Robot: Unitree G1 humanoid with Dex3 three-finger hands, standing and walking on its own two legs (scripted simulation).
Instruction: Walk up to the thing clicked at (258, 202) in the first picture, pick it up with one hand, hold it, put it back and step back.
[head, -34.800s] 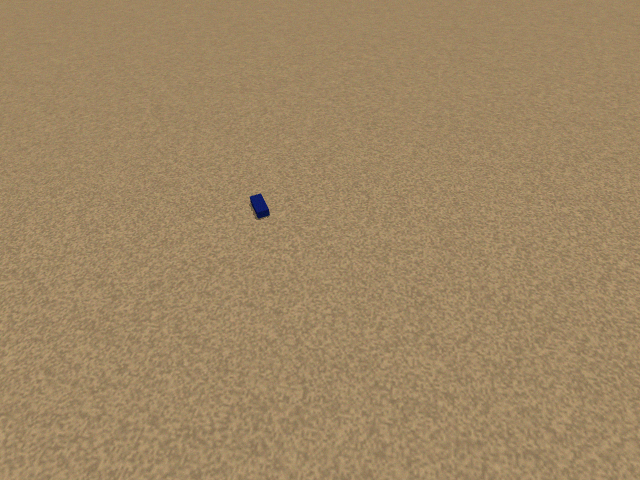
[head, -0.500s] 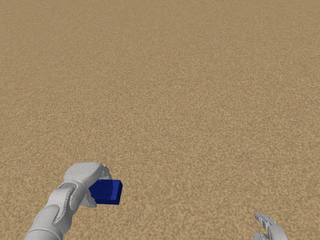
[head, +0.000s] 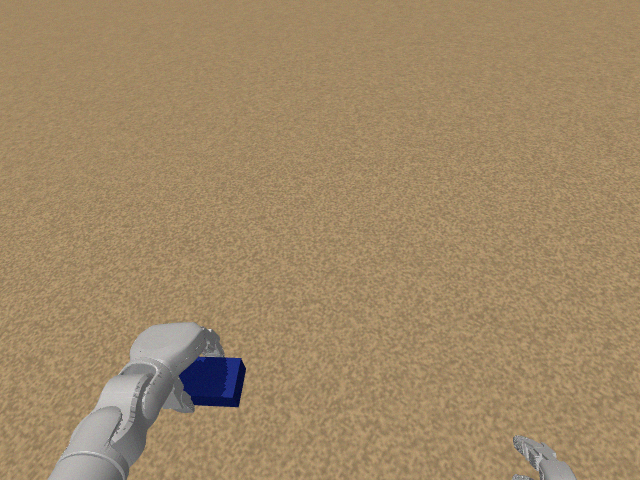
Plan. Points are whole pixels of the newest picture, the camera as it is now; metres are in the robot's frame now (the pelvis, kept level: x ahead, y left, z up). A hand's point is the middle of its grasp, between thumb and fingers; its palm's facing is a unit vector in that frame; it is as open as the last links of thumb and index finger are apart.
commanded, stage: crouch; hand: left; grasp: from above
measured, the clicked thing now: (197, 380) +0.30 +0.21 -0.07
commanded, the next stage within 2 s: lower in 1.90 s
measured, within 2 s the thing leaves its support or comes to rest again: neither
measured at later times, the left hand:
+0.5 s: hand (212, 413) +0.31 +0.23 -0.22, palm faces -0.42 +0.06 -0.91, open 8.3 cm
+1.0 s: hand (244, 440) +0.33 +0.23 -0.46, palm faces -0.47 +0.01 -0.88, open 8.3 cm
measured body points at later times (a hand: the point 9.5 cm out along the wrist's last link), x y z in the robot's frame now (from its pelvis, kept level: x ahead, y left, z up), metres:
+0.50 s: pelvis -0.04 +0.00 -0.11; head +0.07 +0.02 +0.32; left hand +0.32 +0.23 -0.17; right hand +0.06 -0.28 -0.23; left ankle +0.01 +0.13 -0.73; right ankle +0.01 -0.14 -0.73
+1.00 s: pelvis -0.08 +0.01 -0.30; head +0.12 +0.04 +0.11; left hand +0.35 +0.23 -0.41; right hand -0.01 -0.26 -0.42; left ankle +0.01 +0.13 -0.73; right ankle +0.01 -0.14 -0.73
